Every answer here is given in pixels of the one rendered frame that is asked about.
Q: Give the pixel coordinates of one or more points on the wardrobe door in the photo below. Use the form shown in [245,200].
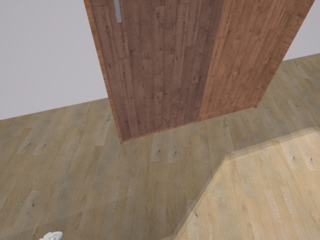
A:
[156,59]
[249,37]

